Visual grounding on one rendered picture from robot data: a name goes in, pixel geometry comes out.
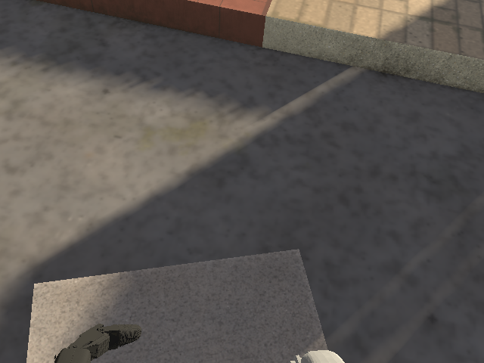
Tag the robot left hand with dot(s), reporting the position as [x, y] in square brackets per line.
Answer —
[96, 341]

